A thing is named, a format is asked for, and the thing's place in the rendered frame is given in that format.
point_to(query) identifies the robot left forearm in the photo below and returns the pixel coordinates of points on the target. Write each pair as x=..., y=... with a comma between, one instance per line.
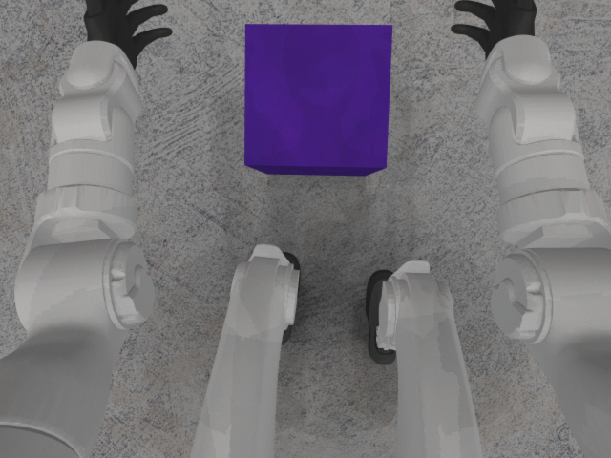
x=92, y=153

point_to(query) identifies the right robot shin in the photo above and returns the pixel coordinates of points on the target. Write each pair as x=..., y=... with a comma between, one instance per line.
x=413, y=266

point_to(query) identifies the robot right forearm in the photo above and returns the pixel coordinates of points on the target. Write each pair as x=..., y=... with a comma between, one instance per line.
x=545, y=197

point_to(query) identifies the robot left upper arm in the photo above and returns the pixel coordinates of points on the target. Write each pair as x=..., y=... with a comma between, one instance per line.
x=78, y=301

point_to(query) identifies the robot left thigh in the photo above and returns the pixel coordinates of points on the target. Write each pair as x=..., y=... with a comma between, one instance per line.
x=238, y=415

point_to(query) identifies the left robot hand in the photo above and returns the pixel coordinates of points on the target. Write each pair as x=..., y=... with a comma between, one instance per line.
x=106, y=20

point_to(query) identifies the carton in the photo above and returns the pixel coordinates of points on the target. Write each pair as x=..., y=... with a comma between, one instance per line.
x=317, y=99

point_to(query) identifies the right robot hand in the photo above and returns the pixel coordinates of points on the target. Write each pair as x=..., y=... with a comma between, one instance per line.
x=508, y=18

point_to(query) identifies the robot right upper arm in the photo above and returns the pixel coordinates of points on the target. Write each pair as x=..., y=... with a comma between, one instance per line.
x=557, y=301

